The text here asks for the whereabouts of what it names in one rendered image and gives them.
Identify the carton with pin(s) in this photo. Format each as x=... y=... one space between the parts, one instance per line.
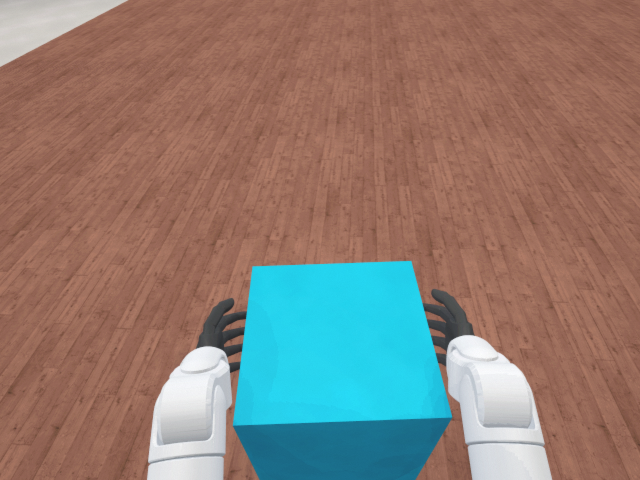
x=339 y=378

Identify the left robot hand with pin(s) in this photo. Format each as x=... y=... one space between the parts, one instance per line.
x=213 y=336

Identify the right robot forearm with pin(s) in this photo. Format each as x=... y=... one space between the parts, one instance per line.
x=499 y=415

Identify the right robot hand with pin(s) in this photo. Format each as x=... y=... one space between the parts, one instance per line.
x=455 y=317

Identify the left robot forearm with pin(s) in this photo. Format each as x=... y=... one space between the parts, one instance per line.
x=188 y=437

